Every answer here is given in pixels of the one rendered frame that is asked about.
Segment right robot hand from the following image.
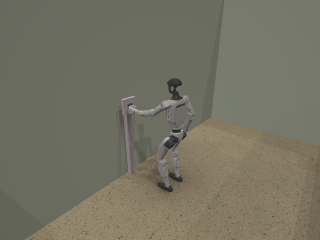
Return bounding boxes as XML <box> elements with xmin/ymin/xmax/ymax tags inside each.
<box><xmin>181</xmin><ymin>126</ymin><xmax>188</xmax><ymax>133</ymax></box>

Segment humanoid robot head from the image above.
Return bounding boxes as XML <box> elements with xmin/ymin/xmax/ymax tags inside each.
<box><xmin>167</xmin><ymin>78</ymin><xmax>183</xmax><ymax>101</ymax></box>

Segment panel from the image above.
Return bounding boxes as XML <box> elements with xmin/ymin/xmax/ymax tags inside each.
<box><xmin>121</xmin><ymin>96</ymin><xmax>136</xmax><ymax>174</ymax></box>

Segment left robot hand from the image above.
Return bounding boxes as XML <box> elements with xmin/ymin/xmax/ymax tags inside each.
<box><xmin>128</xmin><ymin>105</ymin><xmax>136</xmax><ymax>115</ymax></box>

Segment right robot upper arm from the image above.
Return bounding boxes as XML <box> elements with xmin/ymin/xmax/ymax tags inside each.
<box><xmin>181</xmin><ymin>95</ymin><xmax>195</xmax><ymax>118</ymax></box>

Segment right robot forearm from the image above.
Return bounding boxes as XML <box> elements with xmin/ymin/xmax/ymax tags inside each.
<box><xmin>183</xmin><ymin>115</ymin><xmax>195</xmax><ymax>129</ymax></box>

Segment left robot upper arm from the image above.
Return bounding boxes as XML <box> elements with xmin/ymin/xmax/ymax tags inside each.
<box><xmin>149</xmin><ymin>100</ymin><xmax>172</xmax><ymax>117</ymax></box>

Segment right robot thigh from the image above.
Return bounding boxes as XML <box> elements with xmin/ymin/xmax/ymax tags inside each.
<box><xmin>169</xmin><ymin>131</ymin><xmax>187</xmax><ymax>158</ymax></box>

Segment left robot forearm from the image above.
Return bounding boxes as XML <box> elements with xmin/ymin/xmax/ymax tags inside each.
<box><xmin>133</xmin><ymin>109</ymin><xmax>153</xmax><ymax>117</ymax></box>

